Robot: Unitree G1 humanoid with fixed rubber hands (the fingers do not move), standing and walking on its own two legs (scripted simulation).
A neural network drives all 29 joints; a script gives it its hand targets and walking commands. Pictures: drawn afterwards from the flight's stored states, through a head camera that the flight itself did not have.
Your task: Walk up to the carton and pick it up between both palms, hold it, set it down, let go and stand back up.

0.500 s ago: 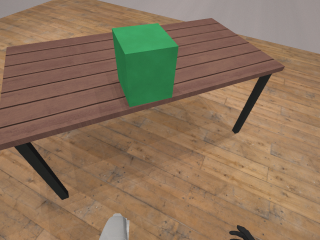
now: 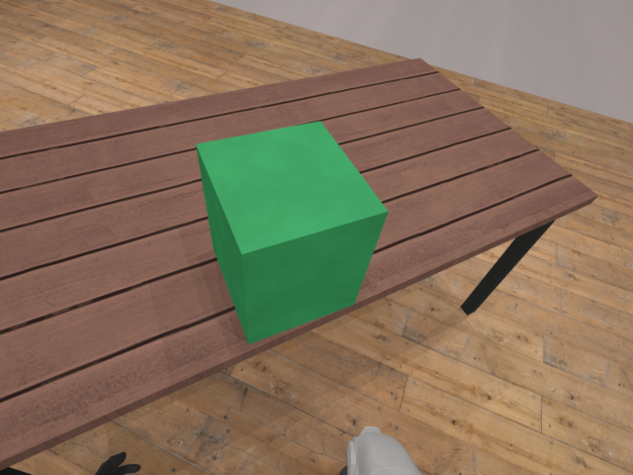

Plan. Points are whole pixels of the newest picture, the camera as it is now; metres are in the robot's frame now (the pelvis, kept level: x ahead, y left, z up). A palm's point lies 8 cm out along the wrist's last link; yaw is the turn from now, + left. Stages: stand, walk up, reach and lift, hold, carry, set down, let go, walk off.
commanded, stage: walk up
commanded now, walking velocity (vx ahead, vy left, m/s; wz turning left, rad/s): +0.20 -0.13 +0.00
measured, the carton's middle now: (284, 233) +0.48 +0.02 -0.02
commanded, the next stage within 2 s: none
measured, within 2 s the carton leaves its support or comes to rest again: neither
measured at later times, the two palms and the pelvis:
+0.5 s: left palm out of the picture +0.12 +0.21 -0.13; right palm out of the picture +0.13 -0.30 -0.17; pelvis +0.05 -0.04 -0.02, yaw +1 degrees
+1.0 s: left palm out of the picture -0.11 +0.31 -0.16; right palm out of the picture -0.13 -0.15 -0.11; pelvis -0.06 +0.07 +0.00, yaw +0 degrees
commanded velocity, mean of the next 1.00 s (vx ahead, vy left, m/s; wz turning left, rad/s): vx -0.05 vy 0.02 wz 0.03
